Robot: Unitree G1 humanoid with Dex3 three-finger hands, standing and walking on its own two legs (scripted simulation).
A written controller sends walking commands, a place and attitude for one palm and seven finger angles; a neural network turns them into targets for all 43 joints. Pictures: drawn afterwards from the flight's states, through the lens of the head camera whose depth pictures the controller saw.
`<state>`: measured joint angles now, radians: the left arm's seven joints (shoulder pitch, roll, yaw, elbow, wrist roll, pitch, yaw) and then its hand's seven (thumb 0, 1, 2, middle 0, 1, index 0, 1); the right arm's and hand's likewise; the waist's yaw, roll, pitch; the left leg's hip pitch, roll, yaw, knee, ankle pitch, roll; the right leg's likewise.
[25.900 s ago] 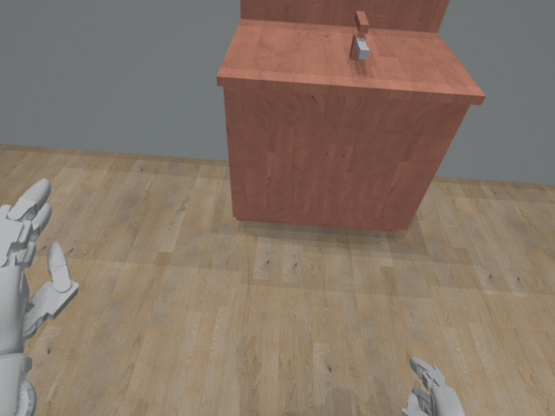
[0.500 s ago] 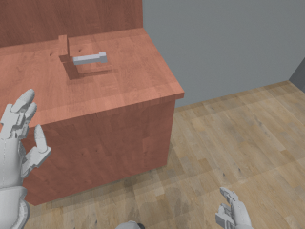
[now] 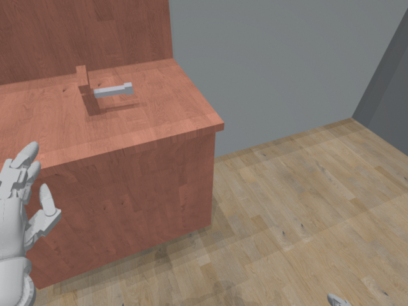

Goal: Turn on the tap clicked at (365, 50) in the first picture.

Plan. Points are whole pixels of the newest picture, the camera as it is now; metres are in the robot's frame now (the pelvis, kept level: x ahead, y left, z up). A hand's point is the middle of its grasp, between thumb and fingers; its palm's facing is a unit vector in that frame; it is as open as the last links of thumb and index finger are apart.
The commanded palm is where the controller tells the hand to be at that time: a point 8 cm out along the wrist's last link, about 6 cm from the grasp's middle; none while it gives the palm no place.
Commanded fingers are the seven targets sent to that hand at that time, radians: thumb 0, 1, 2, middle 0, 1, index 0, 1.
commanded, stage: stop stepping back and stand still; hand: left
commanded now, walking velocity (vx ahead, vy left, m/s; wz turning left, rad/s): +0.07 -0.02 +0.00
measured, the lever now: (128, 88) +0.73 +0.30 +0.07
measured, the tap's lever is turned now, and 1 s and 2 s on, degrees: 86 86 86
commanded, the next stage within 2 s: stand and check the lever's angle in 0.52 s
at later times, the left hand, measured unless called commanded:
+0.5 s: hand (26, 232) +0.18 +0.27 +0.15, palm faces +0.44 -0.84 -0.33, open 7.5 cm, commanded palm +0.13 +0.31 +0.17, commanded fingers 0.00 0.90 0.90 -0.20 -0.30 -0.20 -0.30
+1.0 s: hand (32, 226) +0.19 +0.27 +0.16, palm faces +0.41 -0.84 -0.36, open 7.4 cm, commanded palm +0.14 +0.30 +0.17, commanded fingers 0.00 0.90 0.90 -0.20 -0.30 -0.20 -0.30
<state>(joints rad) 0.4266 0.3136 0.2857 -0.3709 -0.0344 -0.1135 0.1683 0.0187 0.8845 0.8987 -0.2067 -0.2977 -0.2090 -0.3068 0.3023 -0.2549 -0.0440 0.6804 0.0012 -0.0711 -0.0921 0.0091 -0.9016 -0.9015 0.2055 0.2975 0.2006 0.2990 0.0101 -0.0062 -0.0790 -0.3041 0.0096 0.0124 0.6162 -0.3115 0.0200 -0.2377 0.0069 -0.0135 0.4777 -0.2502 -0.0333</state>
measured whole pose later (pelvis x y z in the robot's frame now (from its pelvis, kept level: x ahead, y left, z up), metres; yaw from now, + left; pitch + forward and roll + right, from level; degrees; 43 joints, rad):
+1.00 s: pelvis -0.02 +0.02 +0.00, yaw +0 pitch +0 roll -1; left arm 0.46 0.33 0.30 -0.44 -0.04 -0.15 0.16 0.02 0.89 0.90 -0.21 -0.30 -0.21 -0.31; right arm 0.20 -0.21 -0.01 0.62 -0.01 -0.09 -0.07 0.01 -0.90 -0.90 0.21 0.30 0.20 0.30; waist 0.01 0.02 0.00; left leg -0.22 0.02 0.00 0.46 -0.24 0.00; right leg -0.22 0.01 -0.02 0.41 -0.18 0.00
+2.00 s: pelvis -0.02 +0.02 +0.00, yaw +0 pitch +0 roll -1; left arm 0.46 0.33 0.29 -0.43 -0.04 -0.12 0.16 0.02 0.89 0.90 -0.21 -0.30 -0.21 -0.31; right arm 0.19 -0.21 0.00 0.62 -0.01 -0.07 -0.07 0.01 -0.90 -0.90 0.21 0.30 0.20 0.30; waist 0.02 0.03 0.00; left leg -0.22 0.02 0.00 0.44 -0.22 0.00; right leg -0.21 0.01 -0.02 0.38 -0.16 0.00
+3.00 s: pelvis -0.03 +0.02 +0.00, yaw +1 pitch +0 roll -1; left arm 0.46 0.33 0.29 -0.43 -0.04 -0.12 0.17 0.02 0.89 0.90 -0.20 -0.30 -0.21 -0.31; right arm 0.19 -0.22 0.00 0.61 -0.01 -0.07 -0.07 0.01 -0.90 -0.90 0.21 0.30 0.20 0.30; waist 0.02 0.03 0.00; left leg -0.22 0.02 -0.01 0.44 -0.22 -0.01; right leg -0.21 0.01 -0.03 0.37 -0.16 0.00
